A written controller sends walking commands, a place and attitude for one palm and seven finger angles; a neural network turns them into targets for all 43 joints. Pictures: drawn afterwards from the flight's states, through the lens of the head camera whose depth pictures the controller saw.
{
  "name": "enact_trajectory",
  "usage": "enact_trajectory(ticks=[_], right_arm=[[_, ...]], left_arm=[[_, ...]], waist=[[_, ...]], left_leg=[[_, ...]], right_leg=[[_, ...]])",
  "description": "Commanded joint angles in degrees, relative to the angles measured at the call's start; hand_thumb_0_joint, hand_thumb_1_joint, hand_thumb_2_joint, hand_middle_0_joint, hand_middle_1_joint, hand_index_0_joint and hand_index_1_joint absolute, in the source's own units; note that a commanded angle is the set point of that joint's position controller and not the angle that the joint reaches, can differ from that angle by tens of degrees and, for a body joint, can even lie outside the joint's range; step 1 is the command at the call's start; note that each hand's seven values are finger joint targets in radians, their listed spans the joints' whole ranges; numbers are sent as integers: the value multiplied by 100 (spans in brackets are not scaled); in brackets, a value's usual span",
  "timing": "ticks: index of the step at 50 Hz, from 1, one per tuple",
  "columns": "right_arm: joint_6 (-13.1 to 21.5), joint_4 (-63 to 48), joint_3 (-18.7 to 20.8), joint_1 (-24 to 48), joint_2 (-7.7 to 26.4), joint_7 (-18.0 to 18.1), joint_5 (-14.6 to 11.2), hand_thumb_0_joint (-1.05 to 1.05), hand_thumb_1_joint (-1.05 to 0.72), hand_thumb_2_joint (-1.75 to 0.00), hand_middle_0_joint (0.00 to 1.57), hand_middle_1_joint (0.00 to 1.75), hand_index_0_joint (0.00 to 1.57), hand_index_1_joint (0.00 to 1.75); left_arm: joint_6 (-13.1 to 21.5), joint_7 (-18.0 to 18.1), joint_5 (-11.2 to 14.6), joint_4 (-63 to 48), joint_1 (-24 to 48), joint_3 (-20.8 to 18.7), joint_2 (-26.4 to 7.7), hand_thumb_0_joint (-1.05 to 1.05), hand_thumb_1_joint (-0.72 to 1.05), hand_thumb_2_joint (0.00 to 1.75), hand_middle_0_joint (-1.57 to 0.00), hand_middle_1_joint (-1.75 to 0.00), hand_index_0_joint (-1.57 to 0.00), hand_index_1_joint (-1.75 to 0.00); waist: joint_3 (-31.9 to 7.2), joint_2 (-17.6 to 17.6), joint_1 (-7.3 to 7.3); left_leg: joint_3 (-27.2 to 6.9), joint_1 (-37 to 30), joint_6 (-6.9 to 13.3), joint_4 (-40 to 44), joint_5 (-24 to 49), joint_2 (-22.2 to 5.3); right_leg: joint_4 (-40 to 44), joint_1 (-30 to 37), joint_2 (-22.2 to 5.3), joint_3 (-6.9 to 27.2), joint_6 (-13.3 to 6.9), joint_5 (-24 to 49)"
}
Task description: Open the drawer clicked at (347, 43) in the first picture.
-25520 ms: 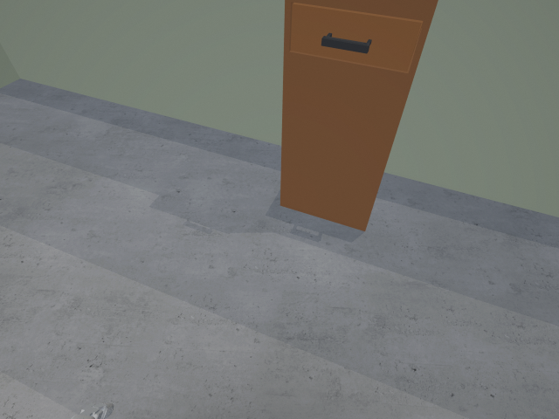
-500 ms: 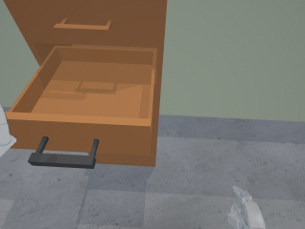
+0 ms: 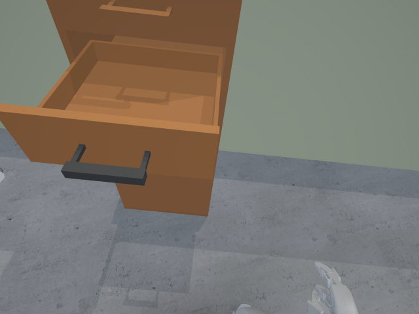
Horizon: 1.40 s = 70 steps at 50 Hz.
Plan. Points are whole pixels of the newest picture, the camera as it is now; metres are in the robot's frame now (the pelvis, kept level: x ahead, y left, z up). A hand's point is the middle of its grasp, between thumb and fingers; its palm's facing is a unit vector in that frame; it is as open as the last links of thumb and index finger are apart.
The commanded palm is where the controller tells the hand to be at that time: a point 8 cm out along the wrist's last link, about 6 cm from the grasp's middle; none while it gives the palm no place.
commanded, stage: step back with the hand held close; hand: left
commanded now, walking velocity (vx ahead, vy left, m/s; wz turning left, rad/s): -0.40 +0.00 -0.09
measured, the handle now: (109, 163) +0.35 +0.21 +0.09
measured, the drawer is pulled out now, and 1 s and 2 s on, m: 0.30 0.30 0.30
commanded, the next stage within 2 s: stop stepping back and stand still in 0.28 s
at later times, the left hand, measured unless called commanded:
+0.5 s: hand out of the picture +0.07 +0.18 +0.27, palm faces +0.41 -0.73 -0.54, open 7.4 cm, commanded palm +0.01 +0.24 +0.28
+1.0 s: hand out of the picture -0.05 +0.19 +0.28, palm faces +0.54 -0.76 -0.36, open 7.5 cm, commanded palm -0.11 +0.24 +0.28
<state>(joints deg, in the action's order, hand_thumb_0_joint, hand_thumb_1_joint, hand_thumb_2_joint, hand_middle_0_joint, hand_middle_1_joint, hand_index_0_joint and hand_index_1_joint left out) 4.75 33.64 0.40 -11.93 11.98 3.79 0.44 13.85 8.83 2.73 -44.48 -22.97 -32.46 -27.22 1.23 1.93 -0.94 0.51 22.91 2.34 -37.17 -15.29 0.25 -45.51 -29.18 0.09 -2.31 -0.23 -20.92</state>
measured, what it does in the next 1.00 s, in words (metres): walks backwards: right foot, then left foot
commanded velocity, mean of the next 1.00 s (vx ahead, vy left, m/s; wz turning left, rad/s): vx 0.02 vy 0.03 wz -0.02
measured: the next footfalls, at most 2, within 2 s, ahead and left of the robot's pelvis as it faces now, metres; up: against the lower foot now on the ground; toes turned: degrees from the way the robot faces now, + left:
right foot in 0.26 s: -0.16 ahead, -0.15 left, +0.00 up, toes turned -2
left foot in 0.52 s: -0.12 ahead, +0.07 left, +0.00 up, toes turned +0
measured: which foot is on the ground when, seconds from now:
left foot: down 0.00-0.26, up 0.28-0.50, down 0.52-0.84, up 0.86-1.00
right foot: up 0.00-0.24, down 0.26-1.00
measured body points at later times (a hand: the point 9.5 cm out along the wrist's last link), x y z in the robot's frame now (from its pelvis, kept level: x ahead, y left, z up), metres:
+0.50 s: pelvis -0.13 -0.04 +0.02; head -0.11 -0.03 +0.46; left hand +0.04 +0.22 +0.30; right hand +0.03 -0.29 -0.06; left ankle -0.14 +0.07 -0.71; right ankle -0.14 -0.13 -0.72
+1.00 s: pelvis -0.23 -0.05 +0.01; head -0.26 -0.05 +0.46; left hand -0.08 +0.23 +0.30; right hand -0.08 -0.28 -0.08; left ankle -0.22 +0.08 -0.68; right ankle -0.17 -0.13 -0.72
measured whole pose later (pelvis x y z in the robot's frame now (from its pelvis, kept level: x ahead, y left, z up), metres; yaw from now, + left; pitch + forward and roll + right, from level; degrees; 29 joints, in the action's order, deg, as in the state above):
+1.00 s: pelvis -0.23 -0.05 +0.01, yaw +1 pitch -1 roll +2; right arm 3.7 38.0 -1.2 -14.6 11.4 2.9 0.5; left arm 13.9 8.2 1.9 -36.8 -22.0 -28.0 -23.7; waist -4.4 1.7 -0.2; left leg 3.4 25.5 1.3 -52.9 -21.6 -1.4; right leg -29.8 -19.0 -0.6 -4.5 -4.3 -12.2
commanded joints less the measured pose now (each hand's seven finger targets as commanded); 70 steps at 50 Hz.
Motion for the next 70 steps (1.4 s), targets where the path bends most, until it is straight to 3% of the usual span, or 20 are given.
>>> enact_trajectory(ticks=[1, 10, 12, 14, 17, 24, 29, 34, 38, 40, 43, 47, 52, 53, 55, 58, 63, 65, 66, 70], right_arm=[[557, -777, 338, 277, 631, -78, 110, 0, -90, -90, 20, 30, 20, 30], [534, -563, 286, 671, 735, -178, 10, 0, -90, -90, 20, 30, 20, 30], [436, -679, 270, 825, 696, -209, -69, 0, -90, -90, 20, 30, 20, 30], [349, -701, 242, 936, 554, -180, -175, 0, -90, -90, 20, 30, 20, 30], [279, -854, 168, 1031, 415, -121, -252, 0, -90, -90, 20, 30, 20, 30], [201, -841, 149, 548, 597, 133, -124, 0, -90, -90, 20, 30, 20, 30], [391, -909, 265, 485, 848, 88, -134, 0, -90, -90, 20, 30, 20, 30], [455, -814, 185, 581, 801, 79, -119, 0, -90, -90, 20, 30, 20, 30], [443, -745, 166, 621, 790, 55, -92, 0, -90, -90, 20, 30, 20, 30], [396, -702, 168, 633, 751, 62, -50, 0, -90, -90, 20, 30, 20, 30], [289, -574, 239, 695, 734, -12, -26, 0, -90, -90, 20, 30, 20, 30], [176, -638, 107, 521, 521, -53, 14, 0, -90, -90, 20, 30, 20, 30], [382, -612, 97, 445, 553, 143, 22, 0, -90, -90, 20, 30, 20, 30], [423, -632, 125, 319, 624, 157, 31, 0, -90, -90, 20, 30, 20, 30], [514, -775, 194, 326, 790, 117, 32, 0, -90, -90, 20, 30, 20, 30], [596, -581, 283, 284, 711, -7, -67, 0, -90, -90, 20, 30, 20, 30], [466, -631, 188, 491, 723, -20, -148, 0, -90, -90, 20, 30, 20, 30], [387, -680, 219, 562, 716, 4, -144, 0, -90, -90, 20, 30, 20, 30], [474, 364, 385, 347, 1018, -341, -94, 0, -90, -90, 20, 30, 20, 30], [-197, 453, 196, -336, 630, -435, 12, 0, -90, -90, 20, 30, 20, 30]], left_arm=[[427, 141, 6, -1446, 173, -752, -984, 0, 90, 90, -20, -30, -20, -30], [140, 13, 194, -787, 149, -648, -1006, 0, 90, 90, -20, -30, -20, -30], [175, -54, 233, -774, 118, -800, -1212, 0, 90, 90, -20, -30, -20, -30], [275, -2, 248, -647, -2, -1173, -1754, 0, 90, 90, -20, -30, -20, -30], [189, 4, 162, -751, -433, -1093, -1515, 0, 90, 90, -20, -30, -20, -30], [66, 196, 118, -824, -558, -822, -1166, 0, 90, 90, -20, -30, -20, -30], [212, 215, 127, -912, -299, -861, -1251, 0, 90, 90, -20, -30, -20, -30], [248, 181, -51, -794, 596, -326, -871, 0, 90, 90, -20, -30, -20, -30], [75, 178, -166, -39, 832, -107, -761, 0, 90, 90, -20, -30, -20, -30], [72, 167, -168, 59, 952, -135, -878, 0, 90, 90, -20, -30, -20, -30], [182, 88, -114, -108, 1179, -179, -989, 0, 90, 90, -20, -30, -20, -30], [256, 3, -66, -57, 751, -251, -903, 0, 90, 90, -20, -30, -20, -30], [294, 128, -36, -462, 602, -182, -837, 0, 90, 90, -20, -30, -20, -30], [314, 159, -31, -604, 646, -190, -862, 0, 90, 90, -20, -30, -20, -30], [423, 226, -70, -1018, 807, -240, -801, 0, 90, 90, -20, -30, -20, -30], [344, 131, -133, -399, 335, -554, -1124, 0, 90, 90, -20, -30, -20, -30], [127, 115, -12, 17, 62, -488, -942, 0, 90, 90, -20, -30, -20, -30], [86, 110, -40, 65, 302, -486, -1059, 0, 90, 90, -20, -30, -20, -30], [-1002, -774, -656, 4632, -726, 2424, 701, 0, 90, 90, -20, -30, -20, -30], [-1453, -854, -557, 5066, -80, 2449, 758, 0, 90, 90, -20, -30, -20, -30]], waist=[[-1160, -1413, 76], [-1196, -1368, 60], [-1221, -507, 118], [-1024, 961, 211], [-1544, 1043, 156], [-1327, 134, -45], [-1194, -1032, 26], [-254, -1486, -20], [58, -1236, -21], [141, -511, 3], [21, 1080, 65], [-364, 414, -65], [-587, 91, -45], [-668, -335, -105], [-512, -2377, -54], [-546, -1054, -54], [-227, -1215, 27], [-154, 39, 5], [-401, 905, 18], [-521, 1405, 13]], left_leg=[[-1460, -723, 622, 1442, 3270, -1755], [-1151, -831, 317, 1597, 2493, -1534], [-720, -362, 29, 1000, 1458, -1130], [19, 250, -490, -1330, -1005, -34], [-242, 1146, -502, -2335, -1020, -69], [196, -939, -243, 1091, 382, -29], [-822, -1133, 111, 1599, 1807, -934], [-1201, 803, 268, 2774, -3018, -1252], [-977, 1450, 257, 2441, -3226, -1121], [-591, 1274, 165, 1343, -2691, -683], [61, 1145, -149, -2695, -1072, -40], [117, 248, -128, -1868, -475, -343], [660, -1189, 24, 879, -848, -85], [393, -1355, 95, 1392, -1065, -147], [-2150, -1621, 723, 2588, -2319, -1811], [-1853, -1153, 989, 2324, -962, -2010], [-430, 608, 383, 1727, -1367, -1365], [110, 1053, 29, 264, -1596, -590], [375, 1463, -328, -1495, -1526, -258], [185, 786, -271, -1450, -1647, -228]], right_leg=[[-1368, 242, 135, 389, 50, -746], [1408, 1549, 204, -5, 71, 28], [2437, 1956, -317, 426, -144, 1519], [3059, 1181, -2022, 1987, -812, 3326], [2070, 2544, -1769, 985, -451, 6435], [2204, 2064, -1004, 764, -371, 3401], [1744, 1774, -142, 338, 19, 1638], [1002, 1996, 46, -64, 23, -56], [967, 2202, 111, -234, -84, -271], [1949, 1841, -239, 491, -321, -892], [3952, 892, -2073, 3243, -1177, -2696], [3722, 148, -1608, 1593, -860, -2277], [3169, 442, -1184, 1033, -649, -2045], [2537, 582, -965, 856, -516, -1782], [-34, -398, 88, -227, -31, -866], [-1339, -515, -179, 225, 48, -370], [1056, 1944, -7, -453, 85, 97], [2382, 2208, -593, 922, -287, -587], [2232, 1879, -2214, 1997, -703, 1609], [1929, 1358, -1556, 941, -939, 2066]])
